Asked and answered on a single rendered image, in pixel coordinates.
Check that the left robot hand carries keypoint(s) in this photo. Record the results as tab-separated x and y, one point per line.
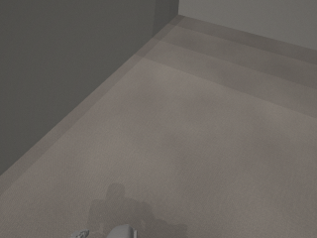
83	233

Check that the robot left thigh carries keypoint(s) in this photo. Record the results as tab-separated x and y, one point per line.
123	231

